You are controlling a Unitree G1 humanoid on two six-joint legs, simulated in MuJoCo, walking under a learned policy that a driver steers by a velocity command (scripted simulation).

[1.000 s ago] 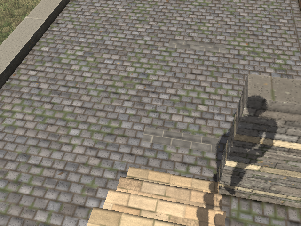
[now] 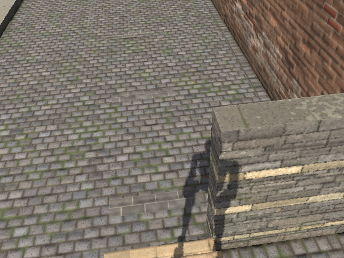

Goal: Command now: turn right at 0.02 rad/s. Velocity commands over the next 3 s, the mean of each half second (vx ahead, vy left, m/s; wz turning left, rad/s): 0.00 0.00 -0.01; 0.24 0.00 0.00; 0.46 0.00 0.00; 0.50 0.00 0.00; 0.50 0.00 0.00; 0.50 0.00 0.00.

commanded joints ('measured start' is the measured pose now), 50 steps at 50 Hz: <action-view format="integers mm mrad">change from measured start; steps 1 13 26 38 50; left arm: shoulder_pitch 149 -17 12 -79 -88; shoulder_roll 85 125 117 139 196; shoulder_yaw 35 42 24 36 34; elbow -20 -69 -18 -95 -197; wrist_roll -9 -4 -13 -10 -3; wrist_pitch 7 58 28 9 17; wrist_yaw -22 -25 -4 7 0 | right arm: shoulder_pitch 110 50 34 -17 -16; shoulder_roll -88 -146 -169 -191 -172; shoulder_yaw -21 -16 -13 -16 25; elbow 48 107 185 147 30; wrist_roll -13 -8 0 1 -12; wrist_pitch -31 -44 -16 -21 -60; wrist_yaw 4 61 23 0 12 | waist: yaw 66 61 50 21 32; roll -156 52 -56 -32 -115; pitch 344 117 69 146 39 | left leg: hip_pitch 112 159 316 253 149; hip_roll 5 39 5 -23 -75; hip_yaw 73 -29 14 22 126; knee -534 -523 -469 -419 -166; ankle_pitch -135 135 607 102 135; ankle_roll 76 137 134 189 94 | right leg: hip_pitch -69 158 151 38 100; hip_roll -195 -121 -122 -64 -128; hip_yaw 298 113 50 -31 58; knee -349 -205 -231 -137 -15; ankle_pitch -101 42 280 101 437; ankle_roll -86 36 101 30 -48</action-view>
